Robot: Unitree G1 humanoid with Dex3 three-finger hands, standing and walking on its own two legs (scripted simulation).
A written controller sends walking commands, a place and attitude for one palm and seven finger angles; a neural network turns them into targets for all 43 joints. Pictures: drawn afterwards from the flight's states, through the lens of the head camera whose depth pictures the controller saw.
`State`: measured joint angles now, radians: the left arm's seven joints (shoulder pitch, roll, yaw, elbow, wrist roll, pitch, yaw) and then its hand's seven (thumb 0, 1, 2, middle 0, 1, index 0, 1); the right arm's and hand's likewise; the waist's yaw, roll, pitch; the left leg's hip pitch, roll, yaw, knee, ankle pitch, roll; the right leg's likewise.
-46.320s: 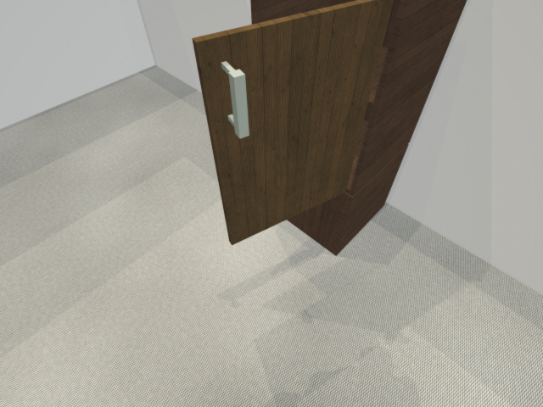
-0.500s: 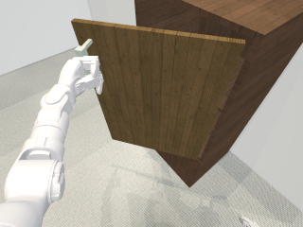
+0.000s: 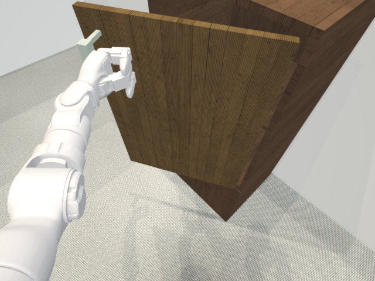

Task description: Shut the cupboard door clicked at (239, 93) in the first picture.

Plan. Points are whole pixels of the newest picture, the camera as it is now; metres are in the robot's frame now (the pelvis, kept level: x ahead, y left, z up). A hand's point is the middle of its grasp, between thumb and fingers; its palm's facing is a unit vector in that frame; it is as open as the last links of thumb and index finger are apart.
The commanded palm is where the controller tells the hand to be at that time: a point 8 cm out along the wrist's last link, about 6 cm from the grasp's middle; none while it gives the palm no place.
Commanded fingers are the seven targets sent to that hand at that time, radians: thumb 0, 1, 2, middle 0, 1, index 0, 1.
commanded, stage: push the door shut along its arc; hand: left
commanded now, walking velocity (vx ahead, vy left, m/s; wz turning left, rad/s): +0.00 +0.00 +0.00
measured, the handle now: (99, 63) +0.55 +0.16 +0.16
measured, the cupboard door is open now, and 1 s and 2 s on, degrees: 30 19 19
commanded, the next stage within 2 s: pull the fist back off the door in 0.52 s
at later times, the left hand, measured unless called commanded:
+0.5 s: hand (144, 66) +0.52 +0.06 +0.17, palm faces -0.43 -0.90 -0.02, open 2.9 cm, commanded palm +0.54 +0.10 +0.16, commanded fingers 0.00 0.90 0.90 -1.30 -1.50 -1.30 -1.50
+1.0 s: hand (156, 66) +0.54 +0.03 +0.15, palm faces +0.00 -1.00 -0.01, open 3.0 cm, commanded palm +0.50 +0.09 +0.16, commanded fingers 0.00 0.90 0.90 -1.30 -1.50 -1.30 -1.50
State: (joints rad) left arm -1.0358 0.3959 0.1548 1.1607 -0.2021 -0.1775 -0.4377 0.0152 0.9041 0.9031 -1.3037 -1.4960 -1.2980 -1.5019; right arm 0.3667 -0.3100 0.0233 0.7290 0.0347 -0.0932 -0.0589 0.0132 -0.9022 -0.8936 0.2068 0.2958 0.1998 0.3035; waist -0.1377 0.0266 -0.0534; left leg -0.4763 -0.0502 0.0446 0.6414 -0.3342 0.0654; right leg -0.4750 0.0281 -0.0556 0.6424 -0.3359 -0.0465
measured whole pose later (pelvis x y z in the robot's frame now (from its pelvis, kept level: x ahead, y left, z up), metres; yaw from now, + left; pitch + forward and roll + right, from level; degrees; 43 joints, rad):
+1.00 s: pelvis +0.01 -0.03 -0.01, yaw -3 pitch +14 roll +0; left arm -1.12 0.32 0.33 1.24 -0.04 -0.19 0.03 0.01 0.88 0.91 -1.30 -1.50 -1.30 -1.50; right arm 0.44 -0.25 0.02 0.69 0.00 -0.03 0.06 0.01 -0.90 -0.89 0.21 0.30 0.20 0.30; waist -0.17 0.06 -0.08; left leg -0.57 0.00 0.07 0.68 -0.36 0.03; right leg -0.58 0.08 -0.03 0.67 -0.34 -0.08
